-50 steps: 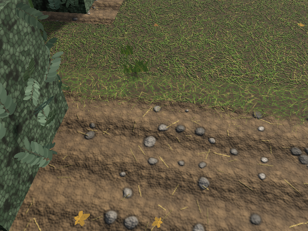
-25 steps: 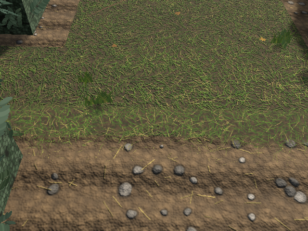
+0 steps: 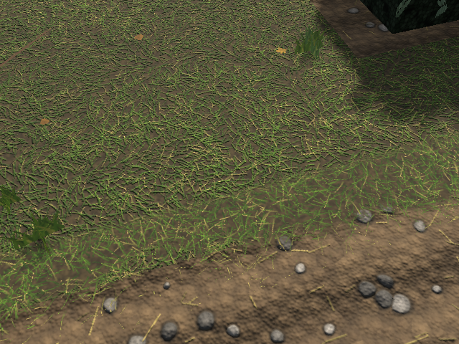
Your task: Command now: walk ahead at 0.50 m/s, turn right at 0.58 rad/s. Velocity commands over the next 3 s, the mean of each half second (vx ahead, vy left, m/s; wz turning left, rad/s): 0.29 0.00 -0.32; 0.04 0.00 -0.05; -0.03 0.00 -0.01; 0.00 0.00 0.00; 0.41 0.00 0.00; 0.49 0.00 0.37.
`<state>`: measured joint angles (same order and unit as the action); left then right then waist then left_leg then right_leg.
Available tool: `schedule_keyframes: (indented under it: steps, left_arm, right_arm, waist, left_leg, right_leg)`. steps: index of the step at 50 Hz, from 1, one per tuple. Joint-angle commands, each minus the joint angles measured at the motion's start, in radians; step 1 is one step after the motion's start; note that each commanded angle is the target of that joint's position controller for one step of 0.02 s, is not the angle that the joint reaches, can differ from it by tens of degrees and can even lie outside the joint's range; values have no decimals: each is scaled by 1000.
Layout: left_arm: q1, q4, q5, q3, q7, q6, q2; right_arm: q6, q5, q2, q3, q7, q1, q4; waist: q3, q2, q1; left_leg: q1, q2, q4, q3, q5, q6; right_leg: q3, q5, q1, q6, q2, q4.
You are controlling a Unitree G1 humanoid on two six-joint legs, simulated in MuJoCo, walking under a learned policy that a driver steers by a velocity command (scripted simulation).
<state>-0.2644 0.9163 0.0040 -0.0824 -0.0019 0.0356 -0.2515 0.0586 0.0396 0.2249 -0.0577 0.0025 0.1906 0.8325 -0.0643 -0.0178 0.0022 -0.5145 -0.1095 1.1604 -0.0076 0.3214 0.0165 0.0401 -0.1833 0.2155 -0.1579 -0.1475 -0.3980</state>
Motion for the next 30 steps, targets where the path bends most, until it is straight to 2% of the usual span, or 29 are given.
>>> schedule_keyframes:
  steps: [1, 5, 8, 12, 14, 15, 16, 17, 18, 19, 20, 21, 22, 23, 24, 25, 27, 30]
  left_arm:
    - [-39, -55, -8, -23, 2, 36, -133]
    - [-135, -47, -7, -21, -1, 32, -138]
    - [-182, -35, -5, -12, 7, 30, -127]
    - [-221, -23, 8, 1, 22, 20, -111]
    - [-189, -31, 17, 3, 30, 20, -119]
    - [-163, -38, 16, 0, 33, 25, -134]
    - [-132, -41, 8, -3, 32, 31, -151]
    - [-111, -58, -6, 2, 27, 41, -140]
    - [-229, -76, -34, 17, 30, 42, -57]
    - [-332, -42, -43, 11, 37, 26, -81]
    - [-292, -11, -2, 4, 37, 7, -118]
    - [-218, -21, 17, 8, 30, -2, -104]
    - [-173, -26, 22, 13, 22, -15, -82]
    - [-158, -28, 28, 18, 14, -32, -67]
    - [-183, -11, 31, 23, 9, -47, -51]
    - [-192, -4, 26, 27, 8, -57, -41]
    - [-172, 5, 21, 36, 14, -68, -30]
    - [-101, 8, 20, 44, 20, -79, -37]
  right_arm:
    - [-29, 11, 72, -15, 8, 68, -41]
    - [-36, 4, 86, -12, 12, -99, -105]
    - [-31, -2, 74, -1, 14, -153, -126]
    - [-17, -14, 65, 15, 11, -207, -144]
    - [-5, -13, 92, 11, 4, -132, -120]
    - [2, -11, 118, 2, -3, -54, -93]
    - [15, -9, 132, -3, -10, 43, -62]
    - [35, -1, 156, -7, -18, 150, -33]
    - [38, 9, 238, -20, -19, 210, -41]
    - [16, -27, 210, -20, -8, 205, -39]
    - [7, -45, 151, -6, 0, 131, -56]
    - [2, -43, 88, 14, -2, 41, -67]
    - [-2, -36, 44, 33, -8, -6, -66]
    - [-5, -32, 42, 39, -15, -23, -58]
    - [-8, -23, 62, 37, -17, -22, -45]
    - [-8, -17, 73, 36, -16, -15, -34]
    - [-9, -14, 95, 32, -15, 2, -16]
    - [-26, -16, 121, 24, -13, 28, 2]
  waist:
    - [51, 11, -29]
    - [24, 54, 31]
    - [28, 68, 51]
    - [47, 105, 81]
    - [64, 122, 44]
    - [87, 130, 8]
    - [114, 112, -49]
    - [179, 63, -95]
    - [334, -156, -54]
    - [469, -206, -24]
    - [361, -53, -7]
    - [236, -12, 8]
    - [154, -6, 23]
    - [113, -47, 39]
    - [108, -81, 49]
    - [119, -92, 56]
    - [127, -105, 51]
    - [117, -126, 18]
  left_leg:
    - [-84, -13, -87, 4, -67, 30]
    - [-195, -2, -255, 11, -212, 44]
    - [-168, 35, -366, 36, -276, 28]
    - [-72, 103, -512, 66, -312, -13]
    - [51, 134, -588, 56, -276, -47]
    - [134, 149, -626, 49, -264, -67]
    - [235, 143, -727, 44, -346, -85]
    - [434, 49, -764, -21, -636, -110]
    - [719, -261, -624, -284, -1273, -244]
    - [776, -371, -659, -485, -1395, -376]
    - [623, -315, -724, -423, -1151, -362]
    - [493, -253, -779, -333, -921, -323]
    - [377, -197, -837, -252, -786, -279]
    - [287, -149, -881, -188, -687, -247]
    - [223, -114, -894, -140, -649, -229]
    - [201, -93, -898, -112, -618, -221]
    - [205, -83, -909, -102, -488, -218]
    - [199, -82, -948, -142, -143, -209]
  right_leg:
    - [-294, 359, -62, -138, 272, 191]
    - [-310, 350, -132, -90, 256, 201]
    - [-248, 684, -186, -33, 238, 123]
    - [-225, 816, -237, 13, 227, 44]
    - [-243, 880, -240, 35, 236, -26]
    - [-260, 933, -244, 47, 243, -89]
    - [-253, 914, -248, 58, 226, -199]
    - [-240, 713, -152, 71, 182, -357]
    - [-166, -7, 56, 108, 57, -685]
    - [-159, -458, 160, 118, -25, -846]
    - [-201, -386, 177, 124, 23, -891]
    - [-192, -340, 197, 131, 55, -848]
    - [-185, -315, 177, 140, 91, -765]
    - [-169, -286, 126, 151, 111, -685]
    - [-133, -262, 59, 158, 99, -650]
    - [-116, -257, 23, 161, 98, -589]
    - [-86, -266, 7, 165, 108, -459]
    - [-59, -215, -10, 156, 124, -321]
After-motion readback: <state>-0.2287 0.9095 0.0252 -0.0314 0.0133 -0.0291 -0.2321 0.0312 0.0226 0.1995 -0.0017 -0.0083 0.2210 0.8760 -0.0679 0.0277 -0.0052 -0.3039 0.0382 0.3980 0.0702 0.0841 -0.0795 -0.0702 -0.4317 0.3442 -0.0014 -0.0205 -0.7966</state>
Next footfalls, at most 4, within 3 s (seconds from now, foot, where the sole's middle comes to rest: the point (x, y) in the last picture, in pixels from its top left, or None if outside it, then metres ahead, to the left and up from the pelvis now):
0.34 left None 0.35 0.10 -0.77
0.70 right None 0.25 -0.09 -0.77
1.78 left None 0.25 0.13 -0.77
2.38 right None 0.37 -0.11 -0.77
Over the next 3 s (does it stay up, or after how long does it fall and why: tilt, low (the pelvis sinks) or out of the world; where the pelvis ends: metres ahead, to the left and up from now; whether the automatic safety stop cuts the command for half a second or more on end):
stays up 0.61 -0.06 -0.01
